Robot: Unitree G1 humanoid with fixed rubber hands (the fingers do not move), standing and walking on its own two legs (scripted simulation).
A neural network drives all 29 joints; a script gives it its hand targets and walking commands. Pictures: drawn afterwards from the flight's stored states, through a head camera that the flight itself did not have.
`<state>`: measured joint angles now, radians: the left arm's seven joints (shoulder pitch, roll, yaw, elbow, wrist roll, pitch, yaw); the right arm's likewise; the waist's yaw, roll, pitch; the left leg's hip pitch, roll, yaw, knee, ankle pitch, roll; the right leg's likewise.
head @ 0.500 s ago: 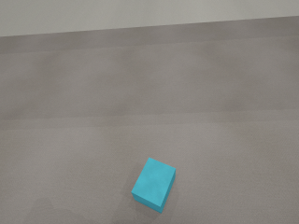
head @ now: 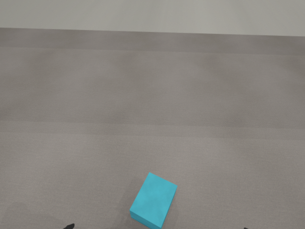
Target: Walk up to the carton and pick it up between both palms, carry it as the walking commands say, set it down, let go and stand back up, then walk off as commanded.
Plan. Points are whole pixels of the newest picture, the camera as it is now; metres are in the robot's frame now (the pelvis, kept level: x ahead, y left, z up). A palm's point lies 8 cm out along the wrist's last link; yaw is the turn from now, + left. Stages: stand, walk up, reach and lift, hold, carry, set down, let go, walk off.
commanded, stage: walk up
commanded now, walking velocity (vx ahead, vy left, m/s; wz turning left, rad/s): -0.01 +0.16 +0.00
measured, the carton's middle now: (154, 201) +0.41 +0.00 -0.69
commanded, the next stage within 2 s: none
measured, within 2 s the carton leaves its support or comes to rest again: neither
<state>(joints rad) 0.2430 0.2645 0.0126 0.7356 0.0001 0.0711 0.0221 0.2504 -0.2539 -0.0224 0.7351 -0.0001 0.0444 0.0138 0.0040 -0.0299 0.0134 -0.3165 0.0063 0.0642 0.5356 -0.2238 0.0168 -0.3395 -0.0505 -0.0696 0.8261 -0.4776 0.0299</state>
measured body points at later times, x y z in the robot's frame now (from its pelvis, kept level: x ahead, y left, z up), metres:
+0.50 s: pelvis -0.01 +0.04 +0.01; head +0.00 +0.05 +0.45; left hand +0.07 +0.30 -0.12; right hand +0.10 -0.21 -0.11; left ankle -0.02 +0.17 -0.73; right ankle -0.02 -0.09 -0.72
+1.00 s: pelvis -0.02 +0.15 +0.00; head +0.00 +0.16 +0.44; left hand +0.13 +0.43 -0.12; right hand -0.01 -0.12 -0.12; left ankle -0.02 +0.30 -0.73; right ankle -0.03 -0.05 -0.70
